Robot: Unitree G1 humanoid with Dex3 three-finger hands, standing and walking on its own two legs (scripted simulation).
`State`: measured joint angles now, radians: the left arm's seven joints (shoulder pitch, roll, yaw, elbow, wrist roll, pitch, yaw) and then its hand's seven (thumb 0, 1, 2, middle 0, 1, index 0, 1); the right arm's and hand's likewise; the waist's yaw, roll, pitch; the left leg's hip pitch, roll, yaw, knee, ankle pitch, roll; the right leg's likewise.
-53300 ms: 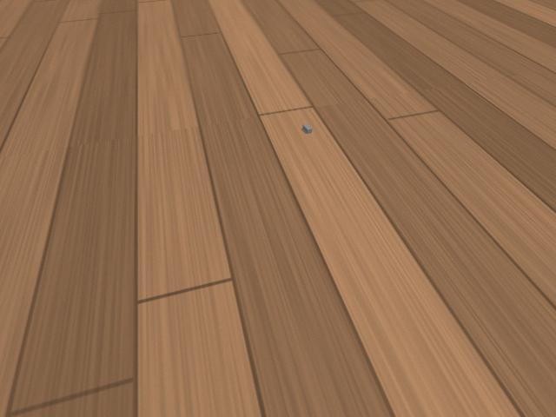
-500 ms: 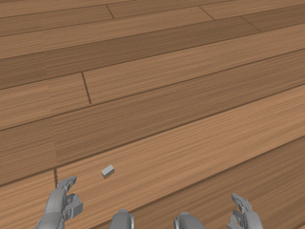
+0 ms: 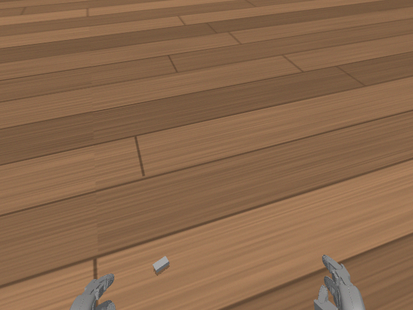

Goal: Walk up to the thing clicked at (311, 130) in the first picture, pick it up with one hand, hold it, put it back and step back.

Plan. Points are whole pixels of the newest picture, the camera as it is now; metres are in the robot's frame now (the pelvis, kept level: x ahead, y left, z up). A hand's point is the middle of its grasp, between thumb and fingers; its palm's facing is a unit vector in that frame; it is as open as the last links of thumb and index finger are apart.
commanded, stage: home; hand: left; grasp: from above
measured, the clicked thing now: (161, 264) +0.50 +0.23 -0.70
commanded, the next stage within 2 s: stand in 1.80 s
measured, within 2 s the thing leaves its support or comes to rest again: neither
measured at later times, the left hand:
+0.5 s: hand out of the picture +0.17 +0.18 -0.05, palm faces +0.04 -0.98 -0.20, open 7.4 cm
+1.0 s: hand out of the picture +0.17 +0.18 -0.05, palm faces +0.04 -0.98 -0.20, open 7.4 cm
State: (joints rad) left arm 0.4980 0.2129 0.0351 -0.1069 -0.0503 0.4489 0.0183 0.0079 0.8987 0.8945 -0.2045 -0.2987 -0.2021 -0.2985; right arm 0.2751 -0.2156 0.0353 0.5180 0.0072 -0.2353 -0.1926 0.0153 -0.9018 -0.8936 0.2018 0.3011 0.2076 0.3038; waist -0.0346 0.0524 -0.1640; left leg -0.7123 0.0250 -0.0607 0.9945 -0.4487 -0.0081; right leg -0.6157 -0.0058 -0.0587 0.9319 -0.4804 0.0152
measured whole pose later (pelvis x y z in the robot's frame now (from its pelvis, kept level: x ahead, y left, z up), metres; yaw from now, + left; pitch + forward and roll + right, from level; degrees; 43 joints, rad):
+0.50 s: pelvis +0.00 +0.00 +0.00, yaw +0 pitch +9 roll -3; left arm 0.49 0.22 0.03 -0.11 -0.05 0.45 0.02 0.01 0.90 0.89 -0.20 -0.30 -0.20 -0.30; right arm 0.30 -0.22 0.03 0.55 0.01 -0.24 -0.19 0.02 -0.90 -0.89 0.20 0.30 0.21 0.30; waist -0.04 0.05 -0.15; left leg -0.71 0.03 -0.05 1.00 -0.45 -0.01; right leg -0.61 0.00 -0.05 0.93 -0.48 0.02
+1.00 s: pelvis +0.00 +0.00 +0.00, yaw +0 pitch +9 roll -3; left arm 0.49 0.22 0.03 -0.11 -0.05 0.45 0.02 0.01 0.90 0.89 -0.20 -0.30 -0.20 -0.30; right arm 0.29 -0.22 0.04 0.54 0.01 -0.25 -0.19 0.02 -0.90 -0.89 0.20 0.30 0.21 0.30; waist -0.03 0.05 -0.16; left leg -0.71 0.03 -0.05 1.00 -0.46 -0.01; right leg -0.62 0.00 -0.05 0.94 -0.49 0.02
